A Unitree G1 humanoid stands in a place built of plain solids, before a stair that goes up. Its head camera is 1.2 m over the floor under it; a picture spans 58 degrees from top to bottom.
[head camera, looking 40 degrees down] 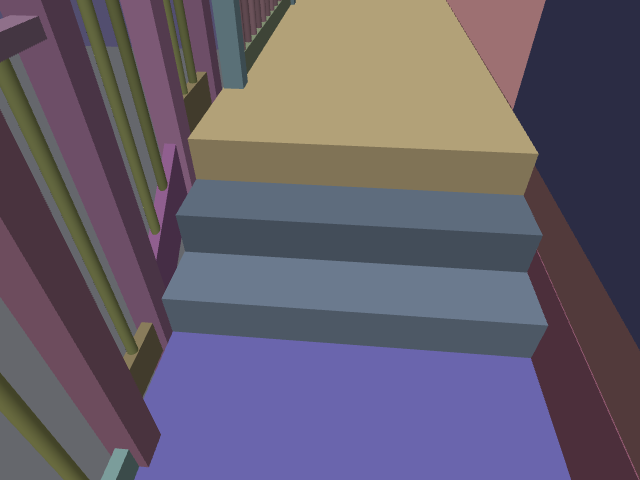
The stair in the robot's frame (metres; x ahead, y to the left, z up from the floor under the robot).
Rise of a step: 0.17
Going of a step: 0.23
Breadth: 1.20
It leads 5 degrees to the right of straight ahead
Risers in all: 3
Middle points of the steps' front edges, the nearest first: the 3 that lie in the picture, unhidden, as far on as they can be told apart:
0.89 -0.09 0.17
1.11 -0.11 0.33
1.34 -0.13 0.50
